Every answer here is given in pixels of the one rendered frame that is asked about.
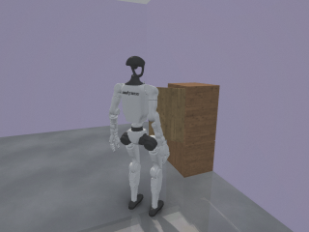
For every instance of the robot right forearm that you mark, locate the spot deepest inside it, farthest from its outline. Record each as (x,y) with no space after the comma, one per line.
(158,133)

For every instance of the robot left upper arm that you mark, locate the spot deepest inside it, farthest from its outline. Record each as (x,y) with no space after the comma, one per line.
(117,96)

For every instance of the robot foot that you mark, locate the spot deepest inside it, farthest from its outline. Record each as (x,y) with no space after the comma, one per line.
(132,204)
(153,211)

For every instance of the robot right upper arm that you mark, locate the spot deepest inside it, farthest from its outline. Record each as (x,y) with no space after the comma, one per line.
(152,93)

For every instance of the robot left hand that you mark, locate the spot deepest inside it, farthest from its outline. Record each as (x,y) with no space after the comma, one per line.
(116,139)

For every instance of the left robot foot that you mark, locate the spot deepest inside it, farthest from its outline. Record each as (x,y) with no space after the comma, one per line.
(132,204)

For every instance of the cupboard door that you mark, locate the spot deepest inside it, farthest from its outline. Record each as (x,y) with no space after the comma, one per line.
(171,111)

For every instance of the robot right hand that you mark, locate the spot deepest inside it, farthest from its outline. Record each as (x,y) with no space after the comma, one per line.
(164,152)

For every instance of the robot left forearm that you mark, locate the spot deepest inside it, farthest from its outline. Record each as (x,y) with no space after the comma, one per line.
(113,124)

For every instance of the right robot foot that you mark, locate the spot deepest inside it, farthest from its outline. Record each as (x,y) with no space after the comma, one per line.
(153,211)

